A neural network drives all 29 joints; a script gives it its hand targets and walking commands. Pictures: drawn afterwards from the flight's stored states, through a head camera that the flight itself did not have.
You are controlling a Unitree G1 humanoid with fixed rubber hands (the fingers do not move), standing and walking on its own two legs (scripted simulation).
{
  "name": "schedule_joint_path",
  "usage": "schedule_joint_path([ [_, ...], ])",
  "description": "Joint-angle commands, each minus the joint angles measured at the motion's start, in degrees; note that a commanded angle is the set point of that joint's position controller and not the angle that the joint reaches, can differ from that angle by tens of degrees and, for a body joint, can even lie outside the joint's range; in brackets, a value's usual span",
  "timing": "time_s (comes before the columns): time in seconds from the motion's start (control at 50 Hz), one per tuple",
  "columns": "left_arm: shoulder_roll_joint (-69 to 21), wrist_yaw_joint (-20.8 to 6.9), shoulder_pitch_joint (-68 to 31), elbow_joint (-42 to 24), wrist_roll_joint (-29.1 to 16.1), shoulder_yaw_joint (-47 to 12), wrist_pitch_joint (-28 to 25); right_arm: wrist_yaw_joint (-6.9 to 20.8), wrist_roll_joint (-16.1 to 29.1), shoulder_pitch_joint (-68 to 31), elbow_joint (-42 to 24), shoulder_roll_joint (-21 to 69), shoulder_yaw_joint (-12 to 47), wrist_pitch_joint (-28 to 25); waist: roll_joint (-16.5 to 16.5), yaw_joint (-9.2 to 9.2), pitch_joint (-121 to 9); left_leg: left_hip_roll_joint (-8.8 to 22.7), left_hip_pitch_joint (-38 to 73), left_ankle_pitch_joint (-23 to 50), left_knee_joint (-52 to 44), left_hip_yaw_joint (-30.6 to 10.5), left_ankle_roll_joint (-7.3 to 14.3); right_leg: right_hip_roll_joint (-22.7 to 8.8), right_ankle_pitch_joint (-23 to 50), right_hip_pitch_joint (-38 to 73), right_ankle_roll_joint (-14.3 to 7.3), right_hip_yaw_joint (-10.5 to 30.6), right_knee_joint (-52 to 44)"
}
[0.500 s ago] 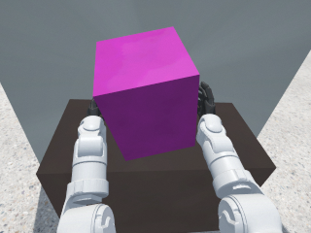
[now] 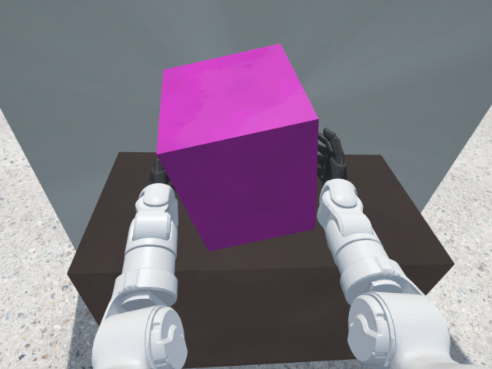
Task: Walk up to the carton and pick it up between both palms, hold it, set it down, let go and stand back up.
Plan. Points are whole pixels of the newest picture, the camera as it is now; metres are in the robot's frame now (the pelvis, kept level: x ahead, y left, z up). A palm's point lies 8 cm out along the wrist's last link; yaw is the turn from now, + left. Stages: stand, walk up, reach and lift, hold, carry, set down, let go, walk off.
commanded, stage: set down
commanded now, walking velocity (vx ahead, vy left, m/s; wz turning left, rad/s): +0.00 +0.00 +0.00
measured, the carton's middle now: (242, 152) +0.44 +0.06 +0.17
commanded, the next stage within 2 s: none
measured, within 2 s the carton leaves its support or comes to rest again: rests again in 1.78 s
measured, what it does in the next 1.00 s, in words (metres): stands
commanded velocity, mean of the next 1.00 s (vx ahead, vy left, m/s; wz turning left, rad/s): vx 0.00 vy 0.00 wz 0.00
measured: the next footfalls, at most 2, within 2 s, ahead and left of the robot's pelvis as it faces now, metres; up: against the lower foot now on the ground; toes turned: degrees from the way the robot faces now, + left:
none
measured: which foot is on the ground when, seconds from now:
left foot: down 0.00-1.00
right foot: down 0.00-1.00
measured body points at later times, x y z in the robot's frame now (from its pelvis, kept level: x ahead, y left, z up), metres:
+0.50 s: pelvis +0.01 +0.00 +0.00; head +0.00 +0.02 +0.45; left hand +0.41 +0.19 +0.10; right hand +0.43 -0.10 +0.13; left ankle +0.03 +0.13 -0.75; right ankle -0.03 -0.11 -0.75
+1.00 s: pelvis +0.01 +0.00 +0.00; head +0.04 +0.02 +0.45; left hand +0.42 +0.19 +0.06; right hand +0.44 -0.10 +0.09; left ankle +0.03 +0.13 -0.75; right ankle -0.03 -0.11 -0.75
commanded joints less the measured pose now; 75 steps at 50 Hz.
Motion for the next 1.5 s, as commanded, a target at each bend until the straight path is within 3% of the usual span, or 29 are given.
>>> schedule_joint_path([
  [0.0, -32.04, -8.48, -54.5, -12.69, -7.23, -25.71, -9.3, 9.33, -1.53, -41.2, -8.75, 28.17, 15.06, -3.42, 8.06, -1.75, -35.87, -1.66, 17.35, 26.09, 3.73, 6.75, -3.37, 1.19, 22.46, -2.26, 3.64, -6.4, -1.14],
  [0.18, -33.02, -6.82, -53.98, -12.12, -8.29, -27.31, -11.4, 9.9, -2.45, -40.93, -9.32, 28.14, 14.77, -4.62, 9.97, -0.88, -40.8, -0.98, 19.26, 33.3, 6.42, 5.87, -4.42, 1.56, 23.2, -6.06, 2.6, -6.68, -1.21],
  [0.4, -30.39, -7.96, -50.43, -4.82, -6.26, -20.75, -12.93, 10.34, -5.87, -42.43, -9.52, 29.48, 13.66, -4.87, 5.65, 1.87, -39.27, -1.43, 8.9, 24.59, 3.54, 7.21, -2.0, 0.35, 31.39, 1.16, 4.46, -5.57, 1.57],
  [0.58, -28.64, -8.14, -51.38, -0.22, -5.14, -17.09, -15.98, 11.14, -11.44, -40.62, -7.77, 31.28, 9.28, -6.21, 4.84, 1.95, -40.8, -1.44, 4.48, 20.93, 2.02, 8.46, -1.34, -0.53, 34.11, 3.33, 5.1, -5.16, 2.7],
  [0.9, -29.48, -5.62, -53.86, 3.38, -5.37, -17.23, -21.43, 12.71, -16.5, -38.75, -2.33, 30.92, 3.65, -9.31, 8.16, 2.54, -48.06, 0.0, 9.57, 30.64, 5.95, 8.31, -3.06, 0.56, 26.84, -8.93, 2.97, -6.49, 1.79],
  [1.16, -26.98, -5.25, -52.8, 9.52, -4.85, -13.25, -25.77, 13.16, -19.38, -38.25, -0.26, 32.49, 2.96, -10.5, 5.54, 4.58, -50.37, -0.09, 1.89, 28.78, 5.53, 9.08, -1.53, -0.39, 33.21, -6.51, 4.16, -5.59, 4.93],
  [1.48, -26.66, -4.12, -53.19, 15.31, -6.57, -13.57, -34.16, 12.61, -23.54, -34.81, 5.87, 34.08, 1.79, -14.72, 6.13, 4.64, -58.92, 1.5, 2.95, 38.21, 10.37, 8.4, -1.73, -0.57, 34.92, -18.25, 3.39, -5.58, 6.59],
])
